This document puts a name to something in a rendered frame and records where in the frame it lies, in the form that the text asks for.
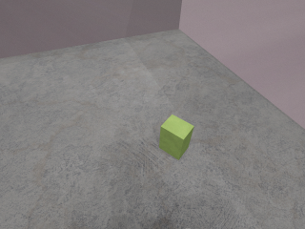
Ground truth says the carton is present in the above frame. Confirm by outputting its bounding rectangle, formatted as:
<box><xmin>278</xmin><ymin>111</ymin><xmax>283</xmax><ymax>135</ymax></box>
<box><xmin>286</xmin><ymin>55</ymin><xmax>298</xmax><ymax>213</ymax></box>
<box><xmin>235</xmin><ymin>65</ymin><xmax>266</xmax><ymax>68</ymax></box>
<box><xmin>159</xmin><ymin>114</ymin><xmax>194</xmax><ymax>160</ymax></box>

